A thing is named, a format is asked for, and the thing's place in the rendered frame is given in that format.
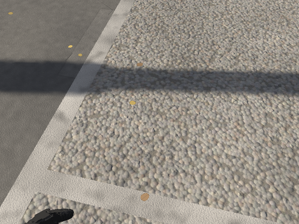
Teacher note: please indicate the robot left hand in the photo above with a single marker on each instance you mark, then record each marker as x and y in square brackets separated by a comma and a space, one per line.
[54, 216]

